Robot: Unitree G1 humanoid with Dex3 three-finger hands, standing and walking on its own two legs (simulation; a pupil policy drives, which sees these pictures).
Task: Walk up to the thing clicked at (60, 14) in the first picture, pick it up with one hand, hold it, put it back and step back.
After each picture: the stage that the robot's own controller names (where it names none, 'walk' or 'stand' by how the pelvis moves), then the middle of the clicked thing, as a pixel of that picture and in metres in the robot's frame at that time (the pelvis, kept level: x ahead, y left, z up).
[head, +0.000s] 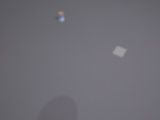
stand; (61, 16) +1.92 +0.19 -0.72
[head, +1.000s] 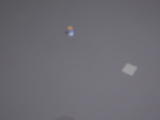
walk; (70, 31) +1.80 +0.22 -0.72
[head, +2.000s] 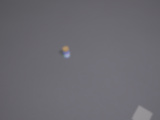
walk; (66, 52) +1.22 +0.21 -0.72
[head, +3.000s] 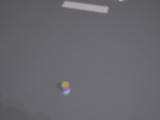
walk; (65, 87) +0.78 +0.15 -0.70
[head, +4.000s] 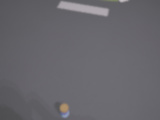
walk; (64, 110) +0.53 +0.10 -0.70
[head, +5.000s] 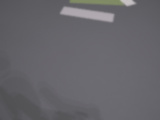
stand; out of the picture +0.37 +0.12 -0.70
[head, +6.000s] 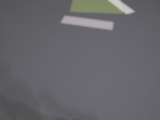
stand; out of the picture +0.37 +0.11 -0.72
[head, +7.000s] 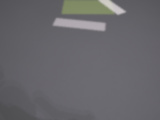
stand; out of the picture +0.34 +0.14 -0.72
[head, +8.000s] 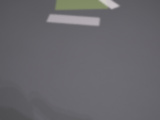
stand; out of the picture +0.35 +0.15 -0.73
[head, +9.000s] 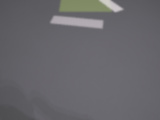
stand; out of the picture +0.35 +0.14 -0.73
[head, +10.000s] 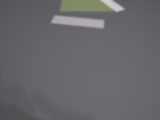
stand; out of the picture +0.34 +0.14 -0.73
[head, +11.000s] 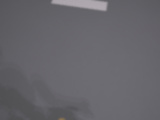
go down; out of the picture +0.37 +0.12 -0.71
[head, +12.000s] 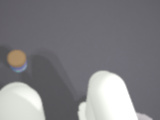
go down; (17, 61) +0.44 +0.17 -0.28
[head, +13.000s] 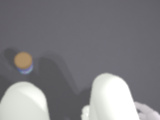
close in; (24, 63) +0.44 +0.18 -0.29
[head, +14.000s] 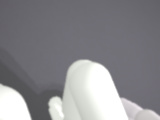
close in; out of the picture +0.43 +0.21 -0.22
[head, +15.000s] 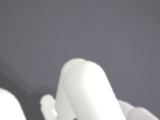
close; out of the picture +0.44 +0.23 -0.22
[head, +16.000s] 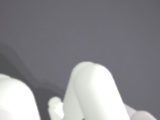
lift; out of the picture +0.39 +0.21 -0.21
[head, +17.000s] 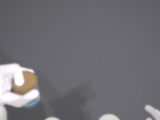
lift; (27, 90) +0.32 +0.17 +0.00
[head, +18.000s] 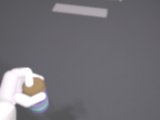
hold; (36, 95) +0.32 +0.15 +0.01
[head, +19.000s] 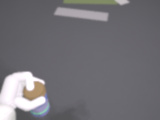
hold; (37, 99) +0.31 +0.16 +0.00
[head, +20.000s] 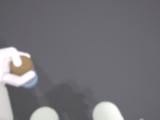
crouch; (25, 72) +0.39 +0.17 -0.08
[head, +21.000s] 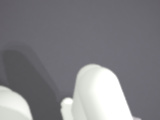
lower; out of the picture +0.44 +0.25 -0.20
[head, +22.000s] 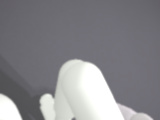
lower; out of the picture +0.44 +0.27 -0.24
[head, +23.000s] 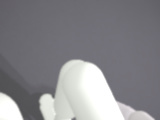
lower; out of the picture +0.44 +0.27 -0.24
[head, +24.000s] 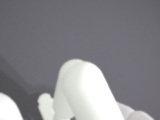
lower; out of the picture +0.44 +0.27 -0.24
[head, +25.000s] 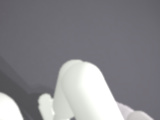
lower; out of the picture +0.44 +0.26 -0.24
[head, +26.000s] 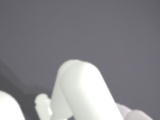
open; out of the picture +0.43 +0.24 -0.25
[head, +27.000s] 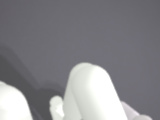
stand; out of the picture +0.43 +0.23 -0.25
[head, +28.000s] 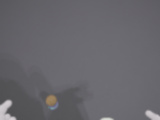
stand; (52, 102) +0.41 +0.14 -0.57
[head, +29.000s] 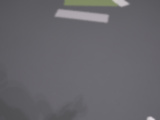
stand; out of the picture +0.40 +0.14 -0.66
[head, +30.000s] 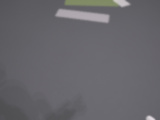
stand; out of the picture +0.39 +0.13 -0.67
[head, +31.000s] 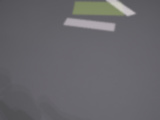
stand; out of the picture +0.42 +0.12 -0.72
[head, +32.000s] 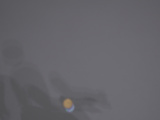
walk; (68, 105) +0.45 +0.17 -0.70
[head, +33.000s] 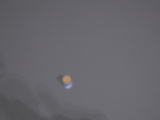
walk; (67, 82) +0.66 +0.11 -0.70
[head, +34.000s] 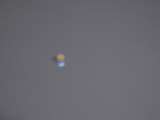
stand; (60, 60) +1.00 +0.11 -0.71
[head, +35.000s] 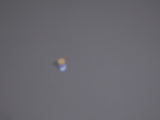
stand; (61, 64) +1.00 +0.15 -0.71
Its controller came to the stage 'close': yes
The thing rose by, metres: 0.70
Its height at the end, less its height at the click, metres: +0.00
